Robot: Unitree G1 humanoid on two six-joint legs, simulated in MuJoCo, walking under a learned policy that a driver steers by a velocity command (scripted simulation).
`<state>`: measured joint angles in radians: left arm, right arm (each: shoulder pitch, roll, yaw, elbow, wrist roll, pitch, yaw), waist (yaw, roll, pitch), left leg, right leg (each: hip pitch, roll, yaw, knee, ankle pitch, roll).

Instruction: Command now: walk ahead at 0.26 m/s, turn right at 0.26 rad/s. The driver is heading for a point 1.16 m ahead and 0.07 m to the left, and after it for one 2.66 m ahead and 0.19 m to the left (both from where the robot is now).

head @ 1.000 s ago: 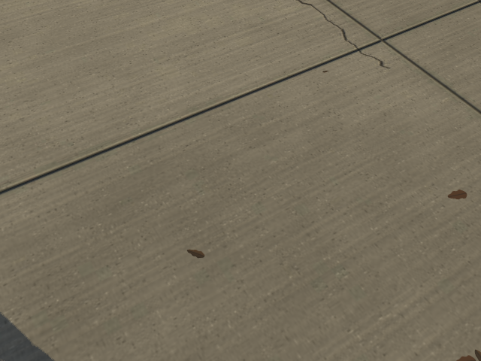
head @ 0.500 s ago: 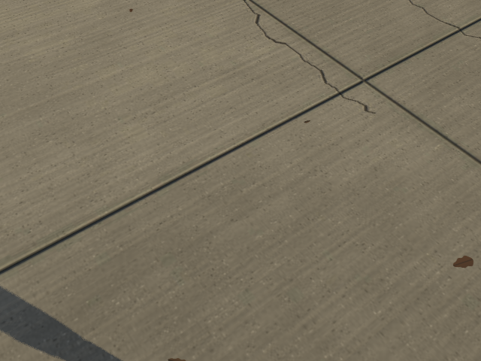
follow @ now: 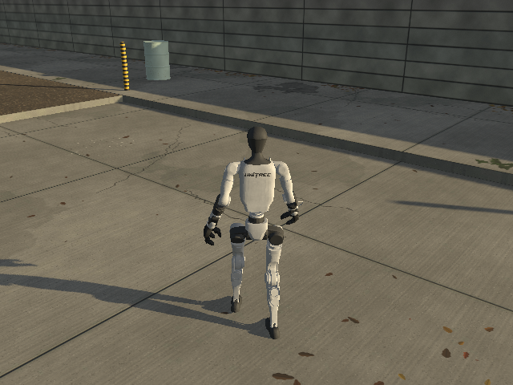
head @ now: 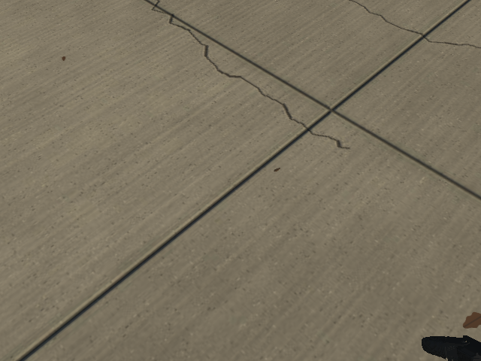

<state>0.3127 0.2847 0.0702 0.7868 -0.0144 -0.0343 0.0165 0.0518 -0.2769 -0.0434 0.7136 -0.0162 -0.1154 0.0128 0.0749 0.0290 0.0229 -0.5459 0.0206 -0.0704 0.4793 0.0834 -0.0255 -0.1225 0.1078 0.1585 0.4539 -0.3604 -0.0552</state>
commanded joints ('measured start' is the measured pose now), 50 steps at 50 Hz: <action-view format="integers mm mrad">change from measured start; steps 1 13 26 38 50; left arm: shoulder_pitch -4 41 -24 -137 -318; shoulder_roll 95 41 73 71 22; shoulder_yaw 19 -9 -2 5 -15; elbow -52 -24 -4 -99 -157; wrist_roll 11 16 19 -12 -13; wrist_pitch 0 61 19 -73 -57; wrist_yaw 10 20 16 9 -48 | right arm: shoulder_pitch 93 37 115 453 350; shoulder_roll -125 -90 -44 -184 -170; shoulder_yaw -41 -17 -5 -62 -39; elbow -39 10 100 214 199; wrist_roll -22 -1 8 28 44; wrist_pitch -30 65 81 3 37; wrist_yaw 1 -6 -18 17 -27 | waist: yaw -86 -36 -73 -201 -134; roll -125 121 -86 210 88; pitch -129 -186 -47 -27 56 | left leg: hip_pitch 289 257 283 741 428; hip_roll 7 174 -22 348 206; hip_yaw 27 -104 67 -590 -65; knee -71 -147 18 -196 -347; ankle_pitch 183 60 -394 -122 -123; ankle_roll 67 237 66 358 203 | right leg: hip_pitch -24 -110 -166 -725 -386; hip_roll -163 -134 -164 -71 -147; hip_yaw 111 -125 -65 -91 -183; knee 150 226 -7 726 146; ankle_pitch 565 42 -21 -214 344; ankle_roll -49 114 23 59 50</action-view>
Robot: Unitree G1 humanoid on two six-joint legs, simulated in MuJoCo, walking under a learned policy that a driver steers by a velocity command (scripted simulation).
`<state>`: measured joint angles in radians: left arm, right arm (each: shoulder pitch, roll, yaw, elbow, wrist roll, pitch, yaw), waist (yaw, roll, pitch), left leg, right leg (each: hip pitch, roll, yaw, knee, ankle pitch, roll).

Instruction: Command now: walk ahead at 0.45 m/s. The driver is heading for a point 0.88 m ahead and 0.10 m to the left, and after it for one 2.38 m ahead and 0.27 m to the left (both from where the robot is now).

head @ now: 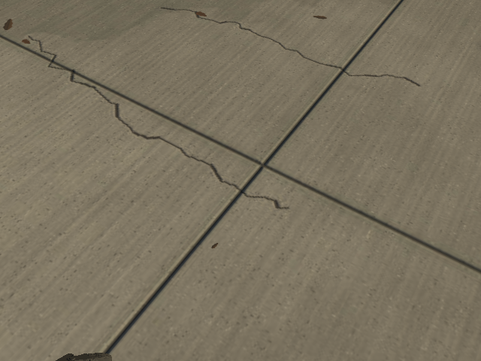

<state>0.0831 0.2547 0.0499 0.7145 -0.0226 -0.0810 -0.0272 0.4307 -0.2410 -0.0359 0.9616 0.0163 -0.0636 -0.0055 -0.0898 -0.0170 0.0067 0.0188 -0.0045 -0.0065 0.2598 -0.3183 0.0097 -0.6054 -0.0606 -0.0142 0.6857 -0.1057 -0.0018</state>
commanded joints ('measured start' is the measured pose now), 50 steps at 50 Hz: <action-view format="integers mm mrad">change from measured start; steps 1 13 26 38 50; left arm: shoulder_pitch -91 116 276 172 -32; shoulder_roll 69 102 160 164 74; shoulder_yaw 10 26 40 17 2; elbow -90 15 140 35 -23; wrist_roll -6 33 27 -13 26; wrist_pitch -9 -27 -20 -66 -30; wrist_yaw -4 -5 34 18 22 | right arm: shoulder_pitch -33 -98 -420 1 -114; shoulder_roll -203 -126 -73 -236 -182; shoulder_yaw -48 -37 -20 -89 -62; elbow -45 -109 -217 -216 -233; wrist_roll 15 2 3 -4 -4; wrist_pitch -15 -22 -10 -6 -14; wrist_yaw -7 1 31 36 0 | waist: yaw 40 66 166 -42 32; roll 131 -76 -15 134 89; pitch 81 -34 82 -295 -2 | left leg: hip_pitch -113 -614 -754 374 -259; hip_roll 247 157 102 314 103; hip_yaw -128 -82 -40 -676 -143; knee -118 898 391 54 -74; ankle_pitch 295 74 457 77 355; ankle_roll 159 39 7 358 214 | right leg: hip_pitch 101 429 584 -232 59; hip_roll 20 -160 -171 46 -17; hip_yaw -1 317 -21 121 27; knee -111 -535 -600 719 -48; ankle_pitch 90 -133 79 -391 243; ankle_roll -18 -214 -175 -8 51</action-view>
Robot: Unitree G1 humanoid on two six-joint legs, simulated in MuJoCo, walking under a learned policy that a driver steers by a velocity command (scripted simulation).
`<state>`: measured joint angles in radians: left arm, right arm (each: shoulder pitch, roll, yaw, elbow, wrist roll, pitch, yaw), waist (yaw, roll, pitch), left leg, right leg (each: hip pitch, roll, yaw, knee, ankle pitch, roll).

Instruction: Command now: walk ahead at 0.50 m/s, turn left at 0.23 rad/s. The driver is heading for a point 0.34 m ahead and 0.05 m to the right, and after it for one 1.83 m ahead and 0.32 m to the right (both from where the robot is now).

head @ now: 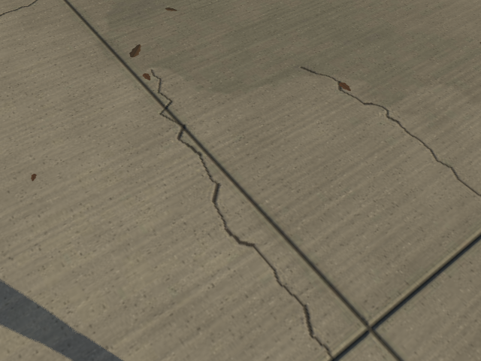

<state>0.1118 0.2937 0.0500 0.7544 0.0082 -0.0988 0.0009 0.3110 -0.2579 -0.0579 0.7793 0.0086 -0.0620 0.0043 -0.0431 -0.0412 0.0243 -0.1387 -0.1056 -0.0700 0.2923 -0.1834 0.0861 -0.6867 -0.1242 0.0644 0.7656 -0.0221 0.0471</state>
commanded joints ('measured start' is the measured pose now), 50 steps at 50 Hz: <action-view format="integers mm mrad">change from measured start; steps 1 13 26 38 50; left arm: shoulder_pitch -90 261 36 69 56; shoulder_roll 38 143 102 61 62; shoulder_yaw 2 39 9 -15 -10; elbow -71 -7 72 141 223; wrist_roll -11 -12 6 7 -5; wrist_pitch -15 -14 33 81 102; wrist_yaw -11 -34 -14 0 15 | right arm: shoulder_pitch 25 136 -70 -136 -166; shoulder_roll -170 -165 -87 -101 -95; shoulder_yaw -40 -21 -13 -25 -21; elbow -42 -14 -41 -9 88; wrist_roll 5 12 -10 -17 -12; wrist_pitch -15 -6 68 50 55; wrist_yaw -9 -15 -41 -33 -40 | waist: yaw -29 128 40 58 58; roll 117 -123 -48 113 45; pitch -10 -325 -133 -67 -62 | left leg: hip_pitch -88 -522 -169 -12 3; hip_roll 219 38 172 187 166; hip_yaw -94 -131 16 -21 3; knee -111 1066 372 180 187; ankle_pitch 178 -428 20 281 303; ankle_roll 136 -89 -134 -61 -54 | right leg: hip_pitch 149 955 460 441 498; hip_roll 56 -269 -77 92 84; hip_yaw -52 487 19 -50 -51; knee -163 -361 -485 -358 -344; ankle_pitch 191 291 331 -102 -24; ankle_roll -2 -359 -264 -83 -73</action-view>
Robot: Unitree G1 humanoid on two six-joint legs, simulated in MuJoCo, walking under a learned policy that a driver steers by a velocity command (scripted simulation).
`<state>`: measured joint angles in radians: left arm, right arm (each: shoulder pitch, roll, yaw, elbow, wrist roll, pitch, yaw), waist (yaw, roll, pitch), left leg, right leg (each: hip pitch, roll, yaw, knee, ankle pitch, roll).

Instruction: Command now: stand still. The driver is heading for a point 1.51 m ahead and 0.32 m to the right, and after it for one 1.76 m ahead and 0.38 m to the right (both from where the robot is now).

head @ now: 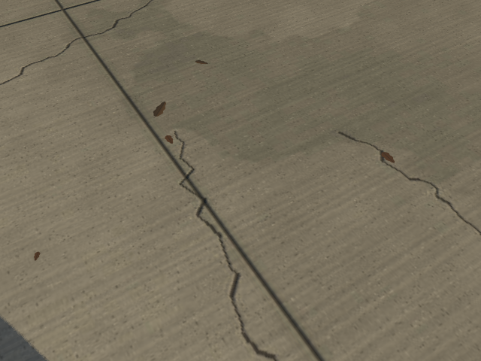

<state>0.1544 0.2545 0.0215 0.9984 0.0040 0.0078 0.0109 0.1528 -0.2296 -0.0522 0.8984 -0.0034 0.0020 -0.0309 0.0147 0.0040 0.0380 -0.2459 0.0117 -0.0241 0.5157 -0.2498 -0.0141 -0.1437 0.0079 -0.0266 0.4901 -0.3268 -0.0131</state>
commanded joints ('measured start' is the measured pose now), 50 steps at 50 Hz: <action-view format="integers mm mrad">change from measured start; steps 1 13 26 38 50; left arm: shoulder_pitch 14 40 99 158 205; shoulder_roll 101 93 66 44 27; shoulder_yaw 19 11 2 -4 -5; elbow -14 44 76 86 87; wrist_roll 0 2 3 1 -1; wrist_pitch -5 -10 -18 -21 -23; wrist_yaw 7 16 20 21 22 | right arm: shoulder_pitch -9 -21 5 44 73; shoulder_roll -123 -112 -98 -82 -70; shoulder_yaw -27 -20 -7 5 13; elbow -22 82 165 207 223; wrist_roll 0 0 0 2 4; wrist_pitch -7 4 4 3 4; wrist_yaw -6 -12 -17 -18 -20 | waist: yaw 0 -4 -10 -13 -14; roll -2 0 -5 -5 -5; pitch -71 -24 3 9 12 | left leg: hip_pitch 110 102 79 64 60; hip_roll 47 28 21 19 19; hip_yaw -41 -23 -17 -14 -13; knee -39 -79 -104 -108 -105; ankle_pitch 360 236 156 148 163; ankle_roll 45 31 25 24 24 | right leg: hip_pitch -46 -75 -99 -102 -100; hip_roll -48 -48 -45 -42 -40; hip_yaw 40 42 43 41 39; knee -71 -111 -142 -147 -143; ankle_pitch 273 168 94 103 135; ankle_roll -12 -10 -13 -17 -19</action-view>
